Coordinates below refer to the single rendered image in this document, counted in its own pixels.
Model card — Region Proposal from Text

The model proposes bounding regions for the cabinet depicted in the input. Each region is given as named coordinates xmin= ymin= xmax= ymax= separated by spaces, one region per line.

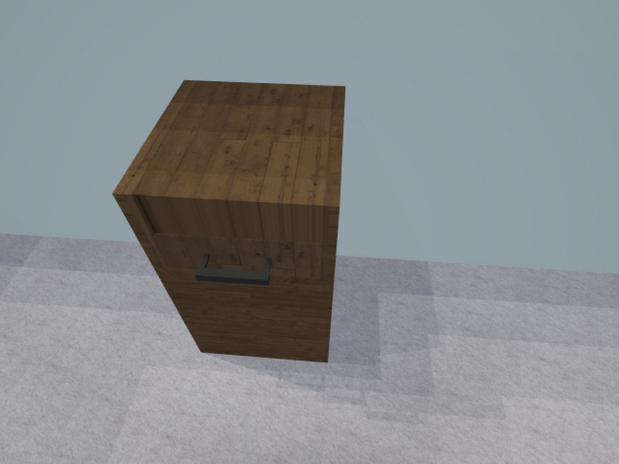
xmin=112 ymin=80 xmax=345 ymax=363

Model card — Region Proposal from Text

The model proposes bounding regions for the handle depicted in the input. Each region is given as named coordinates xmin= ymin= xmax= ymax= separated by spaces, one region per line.
xmin=195 ymin=253 xmax=272 ymax=285

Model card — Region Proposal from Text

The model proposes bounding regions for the drawer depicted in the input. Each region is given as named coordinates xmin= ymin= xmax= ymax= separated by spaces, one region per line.
xmin=145 ymin=232 xmax=326 ymax=278

